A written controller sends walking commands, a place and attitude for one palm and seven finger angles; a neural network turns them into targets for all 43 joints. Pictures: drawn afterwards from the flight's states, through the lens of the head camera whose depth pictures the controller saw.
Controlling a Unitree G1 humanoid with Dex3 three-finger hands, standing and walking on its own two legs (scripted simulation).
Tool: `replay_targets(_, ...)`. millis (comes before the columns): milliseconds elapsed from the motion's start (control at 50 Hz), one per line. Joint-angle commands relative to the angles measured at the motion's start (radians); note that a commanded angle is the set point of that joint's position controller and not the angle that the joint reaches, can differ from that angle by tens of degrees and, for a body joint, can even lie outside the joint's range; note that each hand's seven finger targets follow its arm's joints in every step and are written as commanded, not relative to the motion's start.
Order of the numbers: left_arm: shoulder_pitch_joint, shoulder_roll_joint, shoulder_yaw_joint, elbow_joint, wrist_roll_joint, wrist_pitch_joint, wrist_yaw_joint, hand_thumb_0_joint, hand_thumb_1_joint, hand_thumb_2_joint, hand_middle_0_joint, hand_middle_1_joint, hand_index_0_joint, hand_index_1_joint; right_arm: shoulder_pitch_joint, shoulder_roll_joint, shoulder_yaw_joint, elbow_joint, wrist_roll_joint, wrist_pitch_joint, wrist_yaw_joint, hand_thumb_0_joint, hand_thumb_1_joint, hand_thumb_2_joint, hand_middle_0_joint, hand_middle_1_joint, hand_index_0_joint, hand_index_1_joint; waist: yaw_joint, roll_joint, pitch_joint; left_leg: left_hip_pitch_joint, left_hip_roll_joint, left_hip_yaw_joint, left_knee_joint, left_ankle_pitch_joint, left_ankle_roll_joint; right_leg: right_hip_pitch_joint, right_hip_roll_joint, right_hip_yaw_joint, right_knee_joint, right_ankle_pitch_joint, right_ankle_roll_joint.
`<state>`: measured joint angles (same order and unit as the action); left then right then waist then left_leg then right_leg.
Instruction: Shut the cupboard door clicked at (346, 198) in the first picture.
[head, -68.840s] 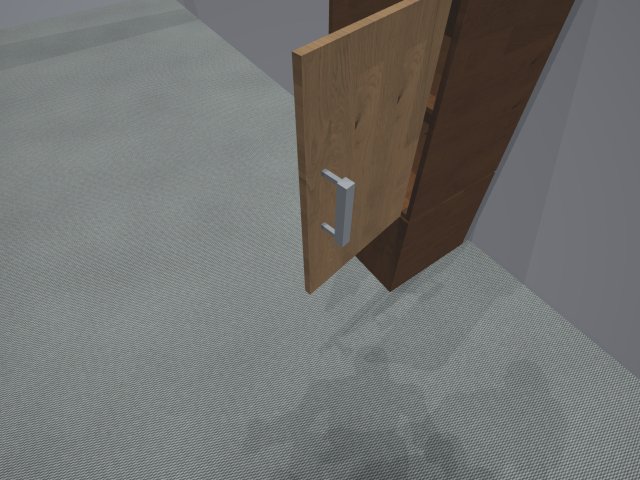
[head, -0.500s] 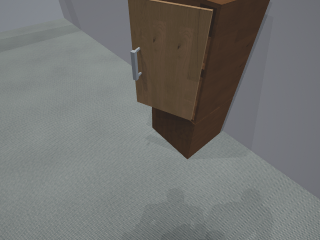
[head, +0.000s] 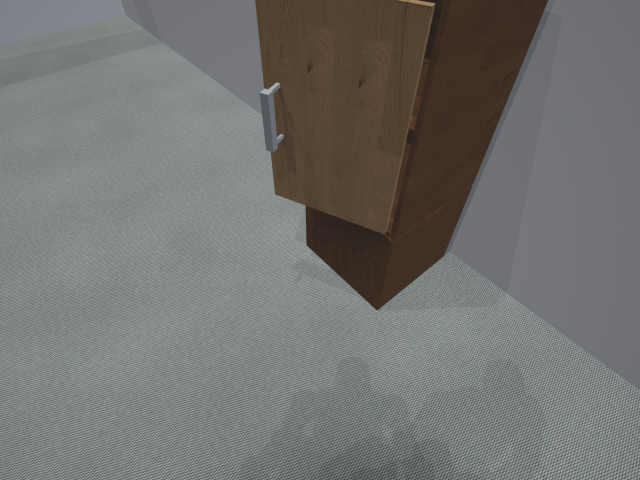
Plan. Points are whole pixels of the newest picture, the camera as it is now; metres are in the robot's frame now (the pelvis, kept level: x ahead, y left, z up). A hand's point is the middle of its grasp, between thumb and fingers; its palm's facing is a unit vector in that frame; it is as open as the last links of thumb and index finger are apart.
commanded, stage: look to check the result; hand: left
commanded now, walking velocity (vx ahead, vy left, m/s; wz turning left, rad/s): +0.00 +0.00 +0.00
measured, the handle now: (273, 117) +0.91 +0.17 -0.06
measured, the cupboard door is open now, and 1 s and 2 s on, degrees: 23 23 23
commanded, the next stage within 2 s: walk to a spot facing it in 0.18 s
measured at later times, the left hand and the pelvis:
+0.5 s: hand out of the picture +0.05 +0.20 -0.18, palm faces +0.08 -0.96 -0.25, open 7.3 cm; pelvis +0.01 -0.01 -0.01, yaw +4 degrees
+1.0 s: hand out of the picture +0.04 +0.25 -0.16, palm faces +0.36 -0.89 -0.27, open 7.3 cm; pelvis +0.01 +0.01 +0.00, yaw +21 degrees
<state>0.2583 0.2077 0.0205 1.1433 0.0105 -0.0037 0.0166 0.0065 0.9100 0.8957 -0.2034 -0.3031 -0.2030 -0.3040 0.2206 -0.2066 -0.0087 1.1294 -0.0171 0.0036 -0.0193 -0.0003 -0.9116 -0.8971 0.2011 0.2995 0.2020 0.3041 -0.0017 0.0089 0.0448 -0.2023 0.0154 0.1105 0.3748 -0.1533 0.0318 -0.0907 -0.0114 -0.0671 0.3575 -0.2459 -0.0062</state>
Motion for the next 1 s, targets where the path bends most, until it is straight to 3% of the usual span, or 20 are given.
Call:
replay_targets(0, 0.028, 0.142, 0.017, -0.035, 0.004, -0.017, 0.010, 0.000, 0.900, 0.900, -0.200, -0.300, -0.200, -0.300, 0.013, -0.155, -0.026, -0.041, 0.005, -0.015, -0.013, 0.000, -0.900, -0.900, 0.200, 0.300, 0.200, 0.300, -0.007, -0.009, -0.009, 0.081, 0.117, -0.137, -0.066, 0.068, 0.002, -0.092, -0.105, 0.099, -0.085, 0.081, -0.039)
replay_targets(280, -0.022, 0.193, 0.023, -0.047, 0.004, -0.024, 0.007, 0.000, 0.900, 0.900, -0.200, -0.300, -0.200, -0.300, -0.048, -0.198, -0.026, -0.047, 0.004, -0.020, -0.009, 0.000, -0.900, -0.900, 0.200, 0.300, 0.200, 0.300, -0.004, -0.002, -0.033, 0.104, 0.120, -0.140, -0.065, 0.141, -0.001, -0.049, -0.120, 0.098, -0.095, 0.166, -0.038)
replay_targets(340, 0.010, 0.137, 0.020, -0.053, 0.003, -0.010, 0.015, 0.000, 0.900, 0.900, -0.200, -0.300, -0.200, -0.300, -0.015, -0.128, -0.013, -0.053, 0.004, -0.008, -0.006, 0.000, -0.900, -0.900, 0.200, 0.300, 0.200, 0.300, -0.003, -0.015, -0.052, 0.068, 0.109, -0.136, -0.010, 0.230, -0.012, -0.018, -0.134, 0.057, -0.029, 0.251, -0.025)
replay_targets(380, 0.021, 0.143, 0.028, -0.060, 0.002, 0.004, 0.020, 0.000, 0.900, 0.900, -0.200, -0.300, -0.200, -0.300, -0.010, -0.118, -0.015, -0.060, 0.002, 0.005, -0.003, 0.000, -0.900, -0.900, 0.200, 0.300, 0.200, 0.300, 0.004, -0.021, -0.028, 0.009, 0.095, -0.134, 0.031, 0.223, -0.018, -0.011, -0.153, 0.044, 0.005, 0.251, -0.028)
replay_targets(420, 0.023, 0.166, 0.044, -0.082, 0.004, 0.012, 0.021, 0.000, 0.900, 0.900, -0.200, -0.300, -0.200, -0.300, -0.019, -0.124, -0.023, -0.081, 0.002, 0.014, 0.000, 0.000, -0.900, -0.900, 0.200, 0.300, 0.200, 0.300, 0.009, -0.040, -0.021, -0.053, 0.072, -0.123, 0.099, 0.192, -0.026, -0.003, -0.192, 0.048, 0.023, 0.264, -0.055)
replay_targets(460, 0.032, 0.187, 0.060, -0.108, 0.008, 0.017, 0.023, 0.000, 0.900, 0.900, -0.200, -0.300, -0.200, -0.300, -0.026, -0.110, -0.032, -0.106, 0.001, 0.022, 0.004, 0.000, -0.900, -0.900, 0.200, 0.300, 0.200, 0.300, 0.020, -0.106, -0.018, -0.133, 0.036, -0.089, 0.237, 0.086, -0.037, 0.019, -0.263, 0.066, 0.018, 0.326, -0.107)
replay_targets(500, 0.033, 0.193, 0.068, -0.133, 0.015, 0.017, 0.025, 0.000, 0.900, 0.900, -0.200, -0.300, -0.200, -0.300, -0.058, -0.104, -0.044, -0.142, -0.002, 0.036, 0.004, 0.000, -0.900, -0.900, 0.200, 0.300, 0.200, 0.300, 0.035, -0.175, 0.011, -0.242, 0.013, -0.078, 0.482, -0.286, -0.047, 0.025, -0.366, 0.100, 0.004, 0.491, -0.188)
replay_targets(520, 0.017, 0.193, 0.071, -0.147, 0.022, 0.014, 0.028, 0.000, 0.900, 0.900, -0.200, -0.300, -0.200, -0.300, -0.059, -0.100, -0.051, -0.154, 0.000, 0.040, 0.005, 0.000, -0.900, -0.900, 0.200, 0.300, 0.200, 0.300, 0.027, -0.166, 0.016, -0.282, 0.022, -0.090, 0.573, -0.354, -0.048, 0.027, -0.396, 0.097, 0.007, 0.532, -0.211)
replay_targets(560, -0.034, 0.197, 0.080, -0.181, 0.027, 0.013, 0.031, 0.000, 0.900, 0.900, -0.200, -0.300, -0.200, -0.300, -0.061, -0.089, -0.055, -0.180, 0.005, 0.041, 0.012, 0.000, -0.900, -0.900, 0.200, 0.300, 0.200, 0.300, 0.006, -0.147, 0.055, -0.285, 0.063, -0.104, 0.568, -0.390, -0.052, -0.007, -0.409, 0.040, 0.039, 0.558, -0.202)
replay_targets(580, -0.057, 0.207, 0.085, -0.195, 0.028, 0.011, 0.030, 0.000, 0.900, 0.900, -0.200, -0.300, -0.200, -0.300, -0.046, -0.083, -0.054, -0.188, 0.006, 0.040, 0.018, 0.000, -0.900, -0.900, 0.200, 0.300, 0.200, 0.300, -0.008, -0.138, 0.051, -0.266, 0.072, -0.093, 0.477, -0.367, -0.055, 0.003, -0.393, -0.002, 0.082, 0.574, -0.176)
replay_targets(620, -0.064, 0.210, 0.088, -0.213, 0.018, 0.013, 0.025, 0.000, 0.900, 0.900, -0.200, -0.300, -0.200, -0.300, 0.026, -0.082, -0.055, -0.183, 0.000, 0.036, 0.025, 0.000, -0.900, -0.900, 0.200, 0.300, 0.200, 0.300, -0.042, -0.097, 0.016, -0.118, 0.040, -0.036, 0.263, -0.138, -0.052, -0.050, -0.332, -0.076, 0.220, 0.517, -0.099)
replay_targets(640, -0.055, 0.186, 0.086, -0.222, 0.011, 0.016, 0.020, 0.000, 0.900, 0.900, -0.200, -0.300, -0.200, -0.300, 0.111, -0.118, -0.063, -0.167, -0.006, 0.027, 0.027, 0.000, -0.900, -0.900, 0.200, 0.300, 0.200, 0.300, -0.075, 0.045, -0.034, 0.033, 0.059, -0.103, 0.123, 0.147, -0.029, -0.146, -0.265, -0.122, 0.398, 0.360, -0.031)
replay_targets(660, -0.017, 0.116, 0.073, -0.249, -0.004, 0.026, 0.014, 0.000, 0.900, 0.900, -0.200, -0.300, -0.200, -0.300, 0.168, -0.225, -0.084, -0.163, -0.016, 0.016, 0.020, 0.000, -0.900, -0.900, 0.200, 0.300, 0.200, 0.300, -0.076, 0.390, -0.055, 0.113, 0.292, -0.496, 0.010, 0.539, 0.090, -0.366, -0.093, -0.135, 0.649, -0.254, 0.059)
replay_targets(680, -0.068, 0.119, 0.065, -0.280, 0.003, 0.039, 0.021, 0.000, 0.900, 0.900, -0.200, -0.300, -0.200, -0.300, 0.202, -0.264, -0.093, -0.154, -0.010, 0.024, 0.007, 0.000, -0.900, -0.900, 0.200, 0.300, 0.200, 0.300, -0.095, 0.342, -0.092, 0.086, 0.375, -0.607, -0.047, 0.540, 0.164, -0.396, -0.052, 0.012, 0.776, -0.456, 0.045)
replay_targets(700, -0.068, 0.124, 0.072, -0.294, 0.007, 0.041, 0.018, 0.000, 0.900, 0.900, -0.200, -0.300, -0.200, -0.300, 0.169, -0.269, -0.097, -0.166, -0.015, 0.027, 0.007, 0.000, -0.900, -0.900, 0.200, 0.300, 0.200, 0.300, -0.078, 0.232, -0.093, 0.018, 0.375, -0.557, -0.078, 0.180, 0.186, -0.377, -0.078, 0.059, 0.822, -0.398, 0.027)
replay_targets(720, -0.105, 0.115, 0.078, -0.293, 0.011, 0.044, 0.015, 0.000, 0.900, 0.900, -0.200, -0.300, -0.200, -0.300, 0.122, -0.238, -0.093, -0.192, -0.016, 0.022, 0.003, 0.000, -0.900, -0.900, 0.200, 0.300, 0.200, 0.300, -0.068, 0.198, -0.062, -0.038, 0.316, -0.567, -0.116, -0.013, 0.143, -0.427, -0.083, 0.074, 0.834, -0.308, 0.028)
replay_targets(740, -0.123, 0.121, 0.081, -0.289, 0.014, 0.043, 0.010, 0.000, 0.900, 0.900, -0.200, -0.300, -0.200, -0.300, 0.082, -0.214, -0.083, -0.212, -0.018, 0.019, -0.003, 0.000, -0.900, -0.900, 0.200, 0.300, 0.200, 0.300, -0.052, 0.159, -0.040, -0.074, 0.286, -0.559, -0.120, -0.086, 0.125, -0.440, -0.088, 0.094, 0.841, -0.237, 0.035)
replay_targets(780, -0.105, 0.106, 0.083, -0.283, 0.015, 0.033, 0.003, 0.000, 0.900, 0.900, -0.200, -0.300, -0.200, -0.300, 0.057, -0.195, -0.079, -0.220, -0.019, 0.009, -0.010, 0.000, -0.900, -0.900, 0.200, 0.300, 0.200, 0.300, -0.033, 0.079, -0.051, -0.037, 0.242, -0.501, -0.097, 0.006, 0.116, -0.455, -0.077, 0.100, 0.806, -0.156, 0.048)
replay_targets(840, -0.082, 0.092, 0.076, -0.286, 0.012, 0.025, 0.000, 0.000, 0.900, 0.900, -0.200, -0.300, -0.200, -0.300, 0.071, -0.200, -0.082, -0.222, -0.014, 0.003, -0.012, 0.000, -0.900, -0.900, 0.200, 0.300, 0.200, 0.300, -0.029, 0.043, -0.135, 0.068, 0.209, -0.455, -0.053, 0.161, 0.128, -0.446, -0.052, 0.091, 0.709, -0.141, 0.059)
replay_targets(980, -0.109, 0.091, 0.071, -0.331, 0.008, 0.032, 0.007, 0.000, 0.900, 0.900, -0.200, -0.300, -0.200, -0.300, 0.056, -0.208, -0.102, -0.232, -0.018, 0.024, 0.000, 0.000, -0.900, -0.900, 0.200, 0.300, 0.200, 0.300, -0.035, 0.164, -0.125, 0.021, 0.172, -0.508, -0.048, 0.139, 0.129, -0.353, -0.005, 0.078, 0.482, -0.179, 0.062)
